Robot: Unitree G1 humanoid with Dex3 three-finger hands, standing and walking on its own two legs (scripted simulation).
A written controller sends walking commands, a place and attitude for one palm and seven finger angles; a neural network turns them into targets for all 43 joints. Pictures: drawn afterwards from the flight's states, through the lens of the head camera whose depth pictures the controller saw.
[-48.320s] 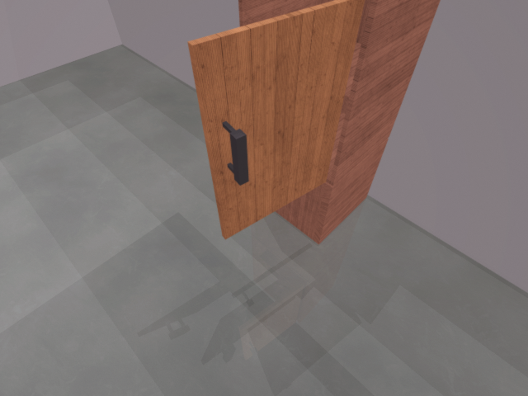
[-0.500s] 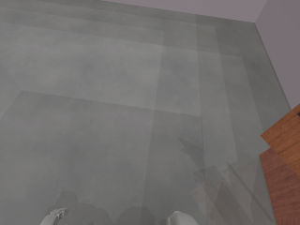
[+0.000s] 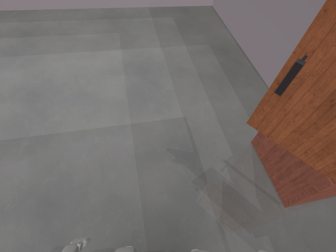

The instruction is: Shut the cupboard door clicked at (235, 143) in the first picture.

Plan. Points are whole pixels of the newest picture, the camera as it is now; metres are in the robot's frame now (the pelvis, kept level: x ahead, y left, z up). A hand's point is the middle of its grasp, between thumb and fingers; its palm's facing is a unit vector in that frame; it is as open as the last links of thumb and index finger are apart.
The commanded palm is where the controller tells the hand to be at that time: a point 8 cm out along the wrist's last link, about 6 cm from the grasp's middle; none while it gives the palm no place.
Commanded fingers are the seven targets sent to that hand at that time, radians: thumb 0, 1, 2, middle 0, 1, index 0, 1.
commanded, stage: turn to face it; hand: left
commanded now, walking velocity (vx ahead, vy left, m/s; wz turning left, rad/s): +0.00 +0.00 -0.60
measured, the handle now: (291, 75) +0.67 -0.40 +0.02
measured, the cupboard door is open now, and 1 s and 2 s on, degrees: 35 35 35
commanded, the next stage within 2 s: take the last steps up to it in 1.00 s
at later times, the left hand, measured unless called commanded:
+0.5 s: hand (107, 236) +0.17 +0.16 -0.15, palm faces -0.30 -0.92 -0.27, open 7.4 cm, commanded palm none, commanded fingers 0.00 0.90 0.90 -0.20 -0.30 -0.20 -0.30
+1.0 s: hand (132, 211) +0.24 +0.10 -0.15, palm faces -0.54 -0.80 -0.25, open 7.4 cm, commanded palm none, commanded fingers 0.00 0.90 0.90 -0.20 -0.30 -0.20 -0.30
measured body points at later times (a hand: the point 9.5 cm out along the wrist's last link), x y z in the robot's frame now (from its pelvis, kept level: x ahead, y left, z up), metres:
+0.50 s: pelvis +0.02 -0.01 +0.01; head +0.06 -0.03 +0.45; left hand +0.19 +0.21 -0.13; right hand +0.01 -0.29 -0.13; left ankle +0.03 +0.12 -0.67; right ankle -0.02 -0.13 -0.72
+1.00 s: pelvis +0.03 -0.01 +0.00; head +0.06 -0.04 +0.45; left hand +0.26 +0.15 -0.13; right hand -0.09 -0.25 -0.14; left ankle +0.09 +0.11 -0.72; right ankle -0.05 -0.10 -0.73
